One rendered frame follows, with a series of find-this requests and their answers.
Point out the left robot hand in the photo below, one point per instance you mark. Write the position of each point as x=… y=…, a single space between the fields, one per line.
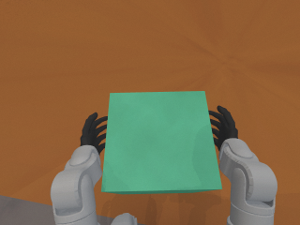
x=90 y=132

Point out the left robot forearm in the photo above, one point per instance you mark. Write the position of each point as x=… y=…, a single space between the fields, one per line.
x=72 y=190

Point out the carton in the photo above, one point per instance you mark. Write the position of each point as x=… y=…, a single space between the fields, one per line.
x=159 y=143

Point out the right robot forearm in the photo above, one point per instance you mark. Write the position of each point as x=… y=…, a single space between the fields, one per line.
x=253 y=185

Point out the left robot thigh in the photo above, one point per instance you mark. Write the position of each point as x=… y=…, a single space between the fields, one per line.
x=125 y=219

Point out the right robot hand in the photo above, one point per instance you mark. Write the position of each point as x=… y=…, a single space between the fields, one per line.
x=226 y=126

